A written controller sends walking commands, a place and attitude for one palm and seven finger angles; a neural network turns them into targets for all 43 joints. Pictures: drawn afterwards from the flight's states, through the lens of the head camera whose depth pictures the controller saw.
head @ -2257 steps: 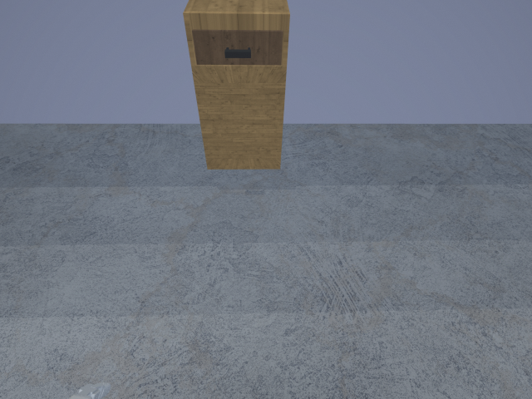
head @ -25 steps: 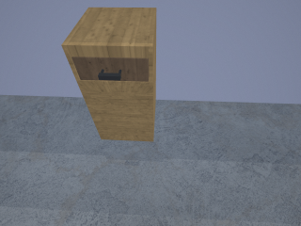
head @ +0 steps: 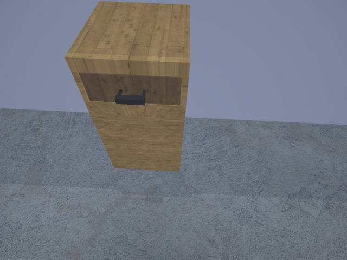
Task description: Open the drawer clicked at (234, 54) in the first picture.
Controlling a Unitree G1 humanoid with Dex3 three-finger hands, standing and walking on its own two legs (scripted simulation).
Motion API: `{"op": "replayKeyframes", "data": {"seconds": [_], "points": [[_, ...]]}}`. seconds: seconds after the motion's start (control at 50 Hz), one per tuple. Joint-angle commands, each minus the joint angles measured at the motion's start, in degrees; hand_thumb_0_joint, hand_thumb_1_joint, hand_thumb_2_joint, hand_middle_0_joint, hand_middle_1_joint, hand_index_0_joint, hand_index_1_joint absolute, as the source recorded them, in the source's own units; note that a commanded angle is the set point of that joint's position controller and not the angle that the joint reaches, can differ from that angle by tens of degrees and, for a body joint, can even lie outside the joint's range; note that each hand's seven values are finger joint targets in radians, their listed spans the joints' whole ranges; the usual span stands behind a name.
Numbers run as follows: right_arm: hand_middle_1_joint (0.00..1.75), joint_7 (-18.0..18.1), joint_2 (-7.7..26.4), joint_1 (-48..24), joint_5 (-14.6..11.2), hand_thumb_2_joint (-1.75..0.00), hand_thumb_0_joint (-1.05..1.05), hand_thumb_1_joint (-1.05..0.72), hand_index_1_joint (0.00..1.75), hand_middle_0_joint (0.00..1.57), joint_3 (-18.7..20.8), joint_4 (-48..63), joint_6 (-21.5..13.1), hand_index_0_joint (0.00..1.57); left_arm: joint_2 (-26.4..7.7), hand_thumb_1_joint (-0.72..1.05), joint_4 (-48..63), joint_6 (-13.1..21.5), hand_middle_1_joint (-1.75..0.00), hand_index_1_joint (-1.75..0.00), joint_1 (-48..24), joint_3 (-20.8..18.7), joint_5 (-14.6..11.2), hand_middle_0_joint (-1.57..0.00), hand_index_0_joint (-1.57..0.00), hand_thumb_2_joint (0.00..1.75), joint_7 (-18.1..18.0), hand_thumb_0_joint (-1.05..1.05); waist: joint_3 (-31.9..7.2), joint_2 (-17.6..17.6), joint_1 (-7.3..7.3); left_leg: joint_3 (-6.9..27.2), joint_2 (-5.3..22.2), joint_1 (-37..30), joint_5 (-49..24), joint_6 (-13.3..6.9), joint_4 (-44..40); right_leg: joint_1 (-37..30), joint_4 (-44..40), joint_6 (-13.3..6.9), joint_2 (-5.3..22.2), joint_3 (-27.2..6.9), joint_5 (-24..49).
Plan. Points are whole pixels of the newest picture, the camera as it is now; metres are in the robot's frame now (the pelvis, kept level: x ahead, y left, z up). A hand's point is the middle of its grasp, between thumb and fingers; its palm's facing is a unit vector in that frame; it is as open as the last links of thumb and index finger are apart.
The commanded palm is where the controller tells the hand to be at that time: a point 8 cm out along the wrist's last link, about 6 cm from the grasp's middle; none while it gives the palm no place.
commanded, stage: take the last steps up to it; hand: left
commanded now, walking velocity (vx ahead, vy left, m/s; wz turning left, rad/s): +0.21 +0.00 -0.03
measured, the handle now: (131, 95) +0.66 +0.18 -0.09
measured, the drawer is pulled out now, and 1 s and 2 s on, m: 0.00 0.00 0.00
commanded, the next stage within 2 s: come to a stop and stand still in 0.10 s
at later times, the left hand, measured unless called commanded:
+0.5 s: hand (119, 227) +0.22 +0.16 -0.16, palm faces +0.06 -0.97 -0.25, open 7.2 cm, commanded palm none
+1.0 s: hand (110, 227) +0.22 +0.19 -0.17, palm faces -0.01 -0.96 -0.27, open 7.4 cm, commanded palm none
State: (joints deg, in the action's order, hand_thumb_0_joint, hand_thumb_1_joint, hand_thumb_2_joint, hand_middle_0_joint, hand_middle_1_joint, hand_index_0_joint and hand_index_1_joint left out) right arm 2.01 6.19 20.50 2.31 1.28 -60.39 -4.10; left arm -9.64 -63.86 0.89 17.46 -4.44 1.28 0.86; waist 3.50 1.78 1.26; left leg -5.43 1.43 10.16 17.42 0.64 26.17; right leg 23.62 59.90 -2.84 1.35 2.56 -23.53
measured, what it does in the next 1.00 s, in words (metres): walks ahead: right foot, then left foot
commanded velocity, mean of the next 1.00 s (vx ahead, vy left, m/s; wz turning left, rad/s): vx -0.12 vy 0.00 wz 0.00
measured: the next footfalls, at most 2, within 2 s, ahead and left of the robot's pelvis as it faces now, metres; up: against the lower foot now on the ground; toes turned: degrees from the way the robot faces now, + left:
right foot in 0.18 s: +0.19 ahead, -0.11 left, +0.00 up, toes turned -7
left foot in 0.64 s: +0.22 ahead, +0.12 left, +0.00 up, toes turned +4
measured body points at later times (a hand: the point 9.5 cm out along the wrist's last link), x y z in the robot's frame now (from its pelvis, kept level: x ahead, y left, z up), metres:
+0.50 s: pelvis +0.15 -0.03 +0.00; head +0.23 -0.04 +0.45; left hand +0.22 +0.21 -0.14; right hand +0.22 -0.27 -0.16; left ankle +0.16 +0.11 -0.69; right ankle +0.15 -0.11 -0.74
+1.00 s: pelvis +0.16 -0.03 +0.00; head +0.23 -0.03 +0.44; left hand +0.22 +0.24 -0.15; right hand +0.21 -0.27 -0.15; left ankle +0.18 +0.12 -0.74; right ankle +0.12 -0.16 -0.71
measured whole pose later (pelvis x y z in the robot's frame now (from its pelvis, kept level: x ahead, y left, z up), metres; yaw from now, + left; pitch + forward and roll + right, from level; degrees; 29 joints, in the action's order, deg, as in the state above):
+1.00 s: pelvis +0.16 -0.03 +0.00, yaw -2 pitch +2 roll -1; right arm 2.2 10.2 9.1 1.8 2.1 -55.8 1.9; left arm -13.8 -55.8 -2.6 9.7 -4.0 1.2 -0.5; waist 7.5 -0.8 0.1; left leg -3.3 5.6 16.8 12.9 2.4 28.4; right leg 17.9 41.1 1.2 1.1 0.4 -23.8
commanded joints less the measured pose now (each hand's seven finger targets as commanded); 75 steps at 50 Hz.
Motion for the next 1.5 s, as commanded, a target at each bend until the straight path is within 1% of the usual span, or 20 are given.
{"op": "replayKeyframes", "data": {"seconds": [0.0,0.08,0.12,0.14,0.18,0.24,0.3,0.52,0.58,0.62,0.64,0.76,0.92,0.96,0.98,1.02,1.14,1.2,1.24,1.48], "points": [[0.3,0.7,8.5,8.3,-0.3,-0.9,0.0,-0.9,0.3,0.2,1.2,-2.3,-0.4,0.2,-0.1,0.9,6.9,1.3,-0.3,-0.3,-4.4,0.4,-0.2,-0.2,-0.2,0.9,0.5,0.0,2.8,-8.7,-0.26,8.6,14.0,-5.1,-27.4,-9.3,-12.5,8.1,-7.7,1.3,3.7,0.4,4.8],[0.3,0.4,8.5,8.0,-0.5,-0.9,0.0,-0.9,0.3,0.2,1.6,-3.1,0.6,0.2,-0.4,0.9,7.4,1.1,-0.3,-0.3,-5.5,0.3,0.0,-0.2,-0.2,0.9,0.4,0.0,2.1,-9.9,-0.04,5.3,12.0,-2.4,-26.2,-8.0,-9.2,-2.0,-20.2,0.6,0.5,5.5,8.3],[0.3,0.3,8.7,6.9,-0.8,-0.9,0.0,-0.9,0.3,0.2,1.7,-3.2,1.1,0.2,-1.9,0.9,5.9,1.2,-0.3,-0.3,-0.2,-0.5,0.0,-0.2,-0.2,0.9,0.2,0.0,0.1,-6.5,-3.26,3.8,10.4,0.9,-25.5,-6.4,-2.0,-13.2,-26.6,0.1,-1.3,6.6,13.8],[0.3,0.0,8.1,5.5,-1.4,-0.9,0.0,-0.9,0.3,0.2,1.7,-2.8,1.1,0.2,-4.7,0.9,4.5,1.6,-0.3,-0.3,5.7,-1.4,0.0,-0.2,-0.2,0.9,-0.1,0.0,-2.8,-2.3,-6.27,1.6,7.5,6.4,-21.9,-4.7,5.6,-23.3,-28.8,-1.2,0.3,2.5,15.8],[0.3,-0.4,4.4,5.3,-2.6,-0.9,0.0,-0.9,0.3,0.2,1.5,-0.3,1.1,0.2,-13.8,0.9,2.3,2.1,-0.3,-0.3,14.7,-3.3,-0.1,-0.2,-0.2,0.9,-1.2,0.0,-9.7,16.0,-8.7,-0.2,-1.9,20.9,18.5,-1.6,39.1,-34.8,-42.5,-11.3,24.8,-29.6,24.5],[0.3,0.0,3.4,2.0,-2.2,-0.9,0.0,-0.9,0.3,0.2,1.7,-1.2,3.1,0.2,-7.2,0.9,6.0,1.3,-0.3,-0.3,-0.3,-1.0,-0.1,-0.2,-0.2,0.9,-3.2,0.0,-0.2,3.6,-2.4,7.8,3.8,16.2,10.4,-0.4,39.8,-15.1,-40.8,-9.2,19.3,-14.6,45.8],[0.3,-0.2,2.3,2.0,-2.4,-0.9,0.0,-0.9,0.3,0.2,1.2,-1.2,5.6,0.2,-6.9,0.9,7.9,0.8,-0.3,-0.3,-4.9,-0.9,0.3,-0.2,-0.2,0.9,-3.9,0.0,-2.2,2.3,-0.38,5.7,2.6,10.4,10.0,0.6,29.8,-11.2,-39.3,-8.4,16.8,-5.2,55.3],[0.3,-1.2,8.0,-9.0,-1.7,-0.9,0.0,-0.9,0.3,0.2,3.1,5.7,7.5,0.2,-10.9,0.9,8.9,-0.7,-0.3,-0.3,-6.7,-2.6,0.4,-0.2,-0.2,0.9,-3.8,0.0,-6.5,6.8,-1.44,5.3,-0.2,12.3,5.3,2.0,18.0,-20.6,-35.0,-7.6,17.0,-4.8,58.9],[0.3,-1.2,9.6,-5.8,-1.3,-0.9,0.0,-0.9,0.3,0.2,3.0,4.9,6.7,0.2,-10.7,0.9,9.0,-1.1,-0.3,-0.3,-7.8,-2.1,-0.1,-0.2,-0.2,0.9,-3.8,0.0,-7.3,3.9,0.89,4.9,1.3,2.1,-11.7,1.4,0.7,-17.6,-29.3,-3.3,12.5,-2.1,45.5],[0.3,-0.7,18.0,-3.0,-0.8,-0.9,0.0,-0.9,0.3,0.2,4.0,5.5,5.6,0.2,-5.5,0.9,10.1,-1.6,-0.3,-0.3,-4.4,-0.4,-1.1,-0.2,-0.2,0.9,-3.8,0.0,-11.2,-19.0,1.06,25.0,22.1,-12.4,-69.3,-9.2,-3.9,-0.9,-13.2,3.9,0.3,3.1,-7.3],[0.3,0.1,18.6,-2.8,-0.9,-0.9,0.0,-0.9,0.3,0.2,4.3,5.9,6.0,0.2,-6.8,0.9,9.9,-1.8,-0.3,-0.3,-4.8,-0.3,-0.7,-0.2,-0.2,0.9,-3.9,0.0,-11.2,-15.7,2.49,21.3,24.0,-10.0,-71.6,-13.7,-2.4,-1.8,-0.4,3.3,-1.4,-3.8,-16.5],[0.3,2.1,15.5,-8.9,-0.6,-0.9,0.0,-0.9,0.3,0.2,3.1,8.2,5.3,0.2,-7.9,0.9,9.0,-3.0,-0.3,-0.3,-3.0,-1.4,-0.1,-0.2,-0.2,0.9,-2.8,0.0,-9.3,-8.0,-1.05,12.4,17.0,-10.8,-56.2,-10.4,-1.3,7.3,10.0,5.1,-1.9,-7.6,-3.7],[0.3,0.8,16.2,-7.3,-0.5,-0.9,0.0,-0.9,0.3,0.2,3.9,6.3,5.2,0.2,-5.9,0.9,11.2,-2.8,-0.3,-0.3,-5.1,0.2,-0.2,-0.2,-0.2,0.9,-1.5,0.0,-7.6,-16.2,0.41,10.6,15.4,-4.9,-37.4,-8.5,-3.3,-4.3,-18.4,4.1,-0.8,-0.5,-3.1],[0.3,0.4,16.1,-8.1,-1.0,-0.9,0.0,-0.9,0.3,0.2,4.1,6.2,5.3,0.2,-6.7,0.9,9.7,-2.3,-0.3,-0.3,-0.4,0.0,-0.3,-0.2,-0.2,0.9,-1.5,0.0,-8.9,-13.9,-1.85,9.5,12.9,-1.5,-30.1,-5.9,0.0,-12.8,-31.6,3.3,-1.1,0.2,7.7],[0.3,0.2,14.4,-7.5,-1.6,-0.9,0.0,-0.9,0.3,0.2,4.1,6.3,5.4,0.2,-8.8,0.9,9.0,-2.0,-0.3,-0.3,1.1,-0.3,0.1,-0.2,-0.2,0.9,-1.6,0.0,-8.4,-7.3,-2.41,7.2,9.1,2.3,-20.3,-3.2,3.0,-16.9,-38.6,3.2,0.3,-1.3,15.6],[0.3,-0.6,9.3,-8.6,-2.1,-0.9,0.0,-0.9,0.3,0.2,2.8,8.1,6.1,0.2,-15.2,0.9,9.5,-1.4,-0.3,-0.3,-1.7,-0.8,0.8,-0.2,-0.2,0.9,-2.1,0.0,-4.8,13.3,-2.19,3.1,0.2,10.5,13.3,1.0,15.6,-12.9,-43.6,-4.9,17.9,-18.4,26.6],[0.3,-0.6,7.1,-4.6,-2.0,-0.9,0.0,-0.9,0.3,0.2,2.2,3.6,6.2,0.2,-9.1,0.9,9.2,-1.2,-0.3,-0.3,-7.3,0.1,0.2,-0.2,-0.2,0.9,-2.8,0.0,-2.6,9.6,0.21,4.8,1.2,7.1,7.5,0.4,15.4,-13.2,-39.5,-6.2,10.5,-7.3,31.7],[0.3,-0.4,7.1,-1.5,-1.6,-0.9,0.0,-0.9,0.3,0.2,1.4,0.7,5.0,0.2,-7.6,0.9,7.6,-1.0,-0.3,-0.3,-6.3,0.7,-0.9,-0.2,-0.2,0.9,-2.8,0.0,-1.9,0.9,0.88,6.7,2.3,-2.2,-10.1,-0.2,-3.1,-9.9,-35.5,-2.4,7.9,-6.7,22.4],[0.3,0.2,9.8,-2.6,-1.0,-0.9,0.0,-0.9,0.3,0.2,1.1,0.3,3.9,0.2,-4.6,0.9,6.3,-1.1,-0.3,-0.3,-3.2,1.4,-1.4,-0.2,-0.2,0.9,-2.6,0.0,-2.0,-11.0,-1.79,15.2,9.8,1.7,-17.0,-4.0,-6.8,-12.7,-34.9,1.0,2.4,-3.8,12.7],[0.3,0.3,6.8,-0.5,-1.2,-0.9,0.0,-0.9,0.3,0.2,0.3,-2.2,4.5,0.2,-5.4,0.9,2.4,0.1,-0.3,-0.3,-3.0,2.0,-1.1,-0.2,-0.2,0.9,-2.6,0.0,-0.3,0.4,-0.31,5.8,3.9,-1.9,-9.3,-0.4,-5.5,-13.2,-45.0,-0.1,4.6,-7.6,13.6]]}}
